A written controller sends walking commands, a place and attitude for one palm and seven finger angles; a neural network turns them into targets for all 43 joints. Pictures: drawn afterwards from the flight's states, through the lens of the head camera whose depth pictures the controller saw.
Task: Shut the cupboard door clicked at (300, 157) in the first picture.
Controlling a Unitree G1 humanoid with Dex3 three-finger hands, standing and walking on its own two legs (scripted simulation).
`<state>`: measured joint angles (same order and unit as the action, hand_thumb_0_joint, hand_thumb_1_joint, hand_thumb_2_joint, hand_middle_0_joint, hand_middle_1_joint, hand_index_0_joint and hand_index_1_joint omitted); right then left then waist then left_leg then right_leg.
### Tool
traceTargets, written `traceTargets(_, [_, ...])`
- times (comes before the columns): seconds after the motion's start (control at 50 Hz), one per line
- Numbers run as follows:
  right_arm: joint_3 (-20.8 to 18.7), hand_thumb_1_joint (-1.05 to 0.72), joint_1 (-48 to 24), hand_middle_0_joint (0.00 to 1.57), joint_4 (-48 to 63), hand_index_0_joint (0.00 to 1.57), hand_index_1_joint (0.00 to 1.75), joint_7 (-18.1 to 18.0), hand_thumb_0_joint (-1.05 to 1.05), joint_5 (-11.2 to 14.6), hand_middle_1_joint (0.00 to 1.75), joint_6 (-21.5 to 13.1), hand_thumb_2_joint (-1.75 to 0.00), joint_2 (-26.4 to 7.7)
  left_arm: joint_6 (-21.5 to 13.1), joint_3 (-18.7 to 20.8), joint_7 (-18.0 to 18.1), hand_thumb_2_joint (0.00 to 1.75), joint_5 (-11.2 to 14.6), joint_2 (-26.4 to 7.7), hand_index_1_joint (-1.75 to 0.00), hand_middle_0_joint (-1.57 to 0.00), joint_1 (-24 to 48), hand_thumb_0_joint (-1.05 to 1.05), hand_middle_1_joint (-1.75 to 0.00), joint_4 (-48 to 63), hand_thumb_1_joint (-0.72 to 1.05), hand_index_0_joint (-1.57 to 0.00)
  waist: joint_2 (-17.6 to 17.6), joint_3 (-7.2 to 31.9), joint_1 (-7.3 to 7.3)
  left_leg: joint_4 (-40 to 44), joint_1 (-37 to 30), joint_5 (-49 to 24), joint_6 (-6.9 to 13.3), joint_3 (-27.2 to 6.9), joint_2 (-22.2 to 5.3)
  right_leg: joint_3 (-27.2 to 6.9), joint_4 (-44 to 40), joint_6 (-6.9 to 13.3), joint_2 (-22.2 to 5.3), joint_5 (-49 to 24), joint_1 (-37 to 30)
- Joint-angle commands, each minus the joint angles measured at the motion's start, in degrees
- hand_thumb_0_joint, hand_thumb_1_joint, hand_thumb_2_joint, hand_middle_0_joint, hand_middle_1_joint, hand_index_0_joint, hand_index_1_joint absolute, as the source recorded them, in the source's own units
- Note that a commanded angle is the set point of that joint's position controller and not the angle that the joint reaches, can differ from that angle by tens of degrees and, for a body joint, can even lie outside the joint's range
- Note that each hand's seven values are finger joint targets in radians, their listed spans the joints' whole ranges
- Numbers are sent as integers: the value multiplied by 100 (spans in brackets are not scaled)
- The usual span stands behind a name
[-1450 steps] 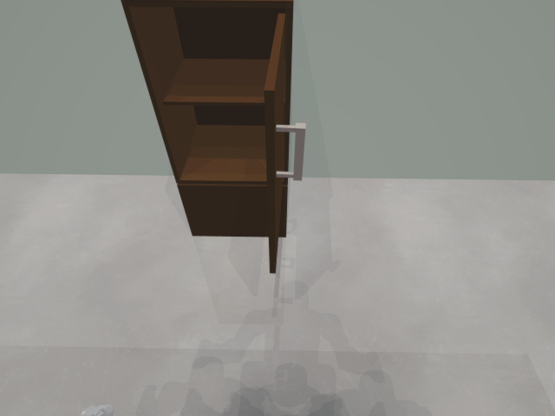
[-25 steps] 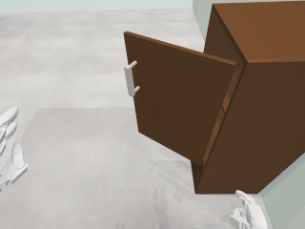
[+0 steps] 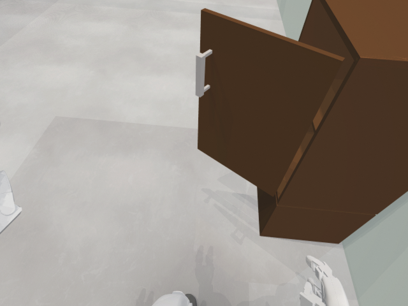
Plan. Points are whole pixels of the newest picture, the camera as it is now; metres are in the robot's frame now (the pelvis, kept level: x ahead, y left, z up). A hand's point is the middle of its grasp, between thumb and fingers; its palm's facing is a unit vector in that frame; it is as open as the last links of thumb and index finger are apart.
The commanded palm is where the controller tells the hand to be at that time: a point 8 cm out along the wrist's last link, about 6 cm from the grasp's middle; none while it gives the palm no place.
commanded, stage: step back with the hand held close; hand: left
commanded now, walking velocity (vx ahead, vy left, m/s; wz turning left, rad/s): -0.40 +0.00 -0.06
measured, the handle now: (204, 73) +0.76 +0.06 +0.03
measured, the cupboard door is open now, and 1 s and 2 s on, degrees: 57 57 57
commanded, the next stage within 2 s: stop stepping back and stand still in 0.46 s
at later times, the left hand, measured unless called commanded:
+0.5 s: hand out of the picture +0.07 +0.30 +0.20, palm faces +0.44 -0.74 -0.51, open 7.4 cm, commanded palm -0.01 +0.33 +0.19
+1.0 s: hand out of the picture -0.08 +0.36 +0.21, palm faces +0.36 -0.80 -0.48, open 7.4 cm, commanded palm -0.11 +0.40 +0.19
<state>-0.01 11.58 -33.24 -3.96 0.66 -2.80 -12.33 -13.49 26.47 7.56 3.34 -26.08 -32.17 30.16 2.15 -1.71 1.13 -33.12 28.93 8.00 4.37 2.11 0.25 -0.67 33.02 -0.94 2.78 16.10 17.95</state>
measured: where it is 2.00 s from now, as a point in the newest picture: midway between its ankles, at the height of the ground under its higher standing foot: outside the picture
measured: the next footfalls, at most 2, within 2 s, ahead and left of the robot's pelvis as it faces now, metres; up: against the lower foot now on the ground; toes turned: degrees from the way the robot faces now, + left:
right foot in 0.46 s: -0.09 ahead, -0.12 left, +0.00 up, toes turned +4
left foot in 0.62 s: -0.01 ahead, +0.13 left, +0.00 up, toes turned +4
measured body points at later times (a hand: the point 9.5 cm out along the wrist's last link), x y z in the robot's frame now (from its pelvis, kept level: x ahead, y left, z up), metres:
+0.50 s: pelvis -0.12 +0.02 -0.02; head -0.10 +0.06 +0.43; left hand +0.04 +0.34 +0.22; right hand +0.06 -0.21 -0.09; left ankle +0.12 +0.08 -0.71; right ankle -0.13 -0.12 -0.72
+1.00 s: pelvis -0.28 +0.12 +0.00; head -0.29 +0.16 +0.44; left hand -0.11 +0.40 +0.24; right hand -0.12 -0.12 -0.06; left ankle -0.21 +0.22 -0.66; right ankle -0.34 +0.02 -0.73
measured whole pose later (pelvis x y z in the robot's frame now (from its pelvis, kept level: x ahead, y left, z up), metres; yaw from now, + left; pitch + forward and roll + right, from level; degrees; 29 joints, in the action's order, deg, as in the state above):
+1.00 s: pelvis -0.28 +0.12 +0.00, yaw -7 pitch +0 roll -1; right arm -0.4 10.7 -35.9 -1.2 0.6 -2.1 -9.8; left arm -11.5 28.2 7.8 4.0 -33.0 -32.3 39.5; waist -4.8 2.4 3.9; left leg -66.2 37.6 24.8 -2.2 1.6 -2.8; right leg 3.5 35.8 4.3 1.3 23.3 12.7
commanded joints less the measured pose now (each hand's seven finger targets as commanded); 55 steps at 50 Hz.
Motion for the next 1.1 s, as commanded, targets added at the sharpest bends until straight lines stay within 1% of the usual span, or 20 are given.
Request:
traceTargets(0.0, [-333, -90, -448, 20, 768, 20, 30, -81, 0, -37, 30, -361, -90, -841, -357, 543, 176, 90, 14, -846, -30, -20, 392, 0, -30, 970, 90, -20, 23, 718, -152, 1070, -21, 2492, -191, -824, -665, -774, -666, 351, -391, 919, -166])
traceTargets(0.16, [-278, -90, -364, 20, 579, 20, 30, -98, 0, -51, 30, -317, -90, -732, -457, 373, 318, 90, -51, -1046, -30, -20, 898, 0, -30, 890, 90, -20, -381, 432, -279, 46, -1282, 1865, -364, -556, -325, -920, -1590, 422, -822, 1812, 1661])
traceTargets(0.28, [-327, -90, -691, 20, 749, 20, 30, -126, 0, -85, 30, -365, -90, -824, -566, 905, 285, 90, -33, -1322, -30, -20, 509, 0, -30, 1208, 90, -20, 1395, 704, -69, 2487, 1182, 3658, -27, -1767, -1290, 234, 919, 185, 327, 1110, -930])
traceTargets(0.38, [-471, -90, -591, 20, 726, 20, 30, 43, 0, -98, 30, -599, -90, -641, -640, 1330, 169, 90, 219, -1569, -30, -20, 41, 0, -30, 1657, 90, -20, 1216, 1682, 56, 1869, 177, 2418, -404, -590, -1121, 513, 990, 345, 331, 1462, -1079])
traceTargets(0.42, [-454, -90, -527, 20, 605, 20, 30, 96, 0, -63, 30, -664, -90, -607, -598, 1300, 195, 90, 324, -1463, -30, -20, -328, 0, -30, 1432, 90, -20, 940, 1676, -15, 1240, -682, 2020, -649, -223, -974, 299, -131, 498, -25, 1626, -412])
traceTargets(0.48, [-499, -90, -201, 20, 171, 20, 30, 134, 0, -85, 30, -535, -90, -609, -645, 1050, 330, 90, 224, -1418, -30, -20, 180, 0, -30, 1071, 90, -20, -1127, 944, -240, -2650, -2388, 1430, -943, -391, -243, -2668, -2483, 1414, -2460, 2274, 2829])
traceTargets(0.54, [-313, -90, -401, 20, 283, 20, 30, 31, 0, -91, 30, -401, -90, -502, -366, 443, 219, 90, -72, -1018, -30, -20, 1057, 0, -30, 1086, 90, -20, -1557, -148, -306, -1945, -1628, 1745, -641, -727, -539, -1354, -1526, 882, -1677, 876, 2539])
traceTargets(0.58, [-245, -90, -467, 20, 253, 20, 30, -172, 0, -55, 30, -457, -90, -790, -266, 89, 127, 90, -50, -991, -30, -20, 2253, 0, -30, 1226, 90, -20, 346, -702, -395, 755, -1257, 1160, -544, -710, -552, -474, 208, 239, -687, 819, 2013])
traceTargets(0.6, [-290, -90, -473, 20, 226, 20, 30, -231, 0, -93, 30, -576, -90, -1049, -241, 217, 185, 90, -31, -943, -30, -20, 2251, 0, -30, 819, 90, -20, 1913, -666, -282, 1974, -370, 1216, -87, -1956, -1696, -169, 1535, 28, -70, 1339, 1406])
traceTargets(0.64, [-256, -90, -303, 20, 240, 20, 30, -157, 0, -55, 30, -805, -90, -695, -317, 275, 289, 90, -175, -1014, -30, -20, 2530, 0, -30, 785, 90, -20, 1465, 191, -198, 2596, -41, 3598, 185, -2142, -2253, -317, 2707, 15, -85, 1399, 282])
traceTargets(0.7, [-376, -90, -440, 20, 500, 20, 30, 115, 0, -57, 30, -767, -90, -783, -143, 239, 122, 90, -68, -828, -30, -20, 1819, 0, -30, 1493, 90, -20, 789, 988, -111, 2880, -552, 3919, -464, -1953, -1897, 123, 2997, 23, 347, 1261, 5])
traceTargets(0.82, [-434, -90, -718, 20, 830, 20, 30, 347, 0, -184, 30, -461, -90, -471, 274, 486, 159, 90, 144, -1001, -30, -20, 57, 0, -30, 2296, 90, -20, 2165, 1291, 226, 2921, -482, 2381, -1967, 536, -674, 1634, 916, 361, 912, 1982, -1790])
traceTargets(0.86, [-338, -90, -314, 20, 609, 20, 30, 375, 0, 93, 30, -323, -90, -251, 370, 663, 216, 90, 87, -1253, -30, -20, -482, 0, -30, 1759, 90, -20, -787, 927, 317, -1734, -332, 2065, -1586, 1566, 231, 448, -1420, 1191, -544, 1679, -1082])
traceTargets(0.88, [-448, -90, -172, 20, 511, 20, 30, 265, 0, 249, 30, -195, -90, -338, 319, 698, 218, 90, 158, -1208, -30, -20, -323, 0, -30, 1609, 90, -20, -2420, 655, 63, -4393, -204, 2425, -998, -270, -32, -1282, -1815, 1728, -1880, 700, 483])
traceTargets(0.92, [-224, -90, -436, 20, 520, 20, 30, 175, 0, 75, 30, -120, -90, -397, 91, 1322, 244, 90, 222, -2075, -30, -20, 1156, 0, -30, 1901, 90, -20, -1414, -108, -370, -5363, 1213, 1891, -225, -1019, -591, -2155, -2351, 1983, -2788, 1751, 940])
traceTargets(0.94, [-55, -90, -610, 20, 692, 20, 30, 256, 0, -58, 30, -185, -90, -324, -52, 1488, 330, 90, 166, -2421, -30, -20, 1763, 0, -30, 1374, 90, -20, -929, -227, -545, -4041, 795, 1731, -543, -942, -1107, -2249, -2007, 1055, -2777, 1810, 922])
traceTargets(0.96, [-15, -90, -607, 20, 787, 20, 30, 241, 0, -72, 30, -140, -90, -287, -67, 1078, 342, 90, 19, -1897, -30, -20, 1632, 0, -30, 231, 90, -20, -1144, 156, -442, -2860, 250, 1751, -559, -301, -906, -1570, -1837, 428, -2383, 2897, 782])
traceTargets(1.0, [-292, -90, -861, 20, 410, 20, 30, -53, 0, 36, 30, -182, -90, -609, 287, 426, 369, 90, -17, -1093, -30, -20, 1652, 0, -30, -135, 90, -20, -462, -85, -146, -1550, -790, 1639, -435, 119, -659, -1207, -1428, 1171, -1719, 2708, 995])
traceTargets(1.04, [-192, -90, -443, 20, 387, 20, 30, -168, 0, -4, 30, -210, -90, -580, 271, 55, 378, 90, -29, -868, -30, -20, 1421, 0, -30, 89, 90, -20, 674, -12, -295, 162, -1814, 1642, -431, 705, -197, -115, -467, 863, -1064, 2016, 912])
traceTargets(1.08, [-234, -90, -280, 20, 613, 20, 30, -154, 0, 2, 30, -300, -90, -865, 111, -62, 305, 90, 17, -766, -30, -20, 1278, 0, -30, 797, 90, -20, 2142, -119, -361, 1572, -2273, 1560, 176, -2380, -1849, 637, 1780, 177, -206, 1500, 1871])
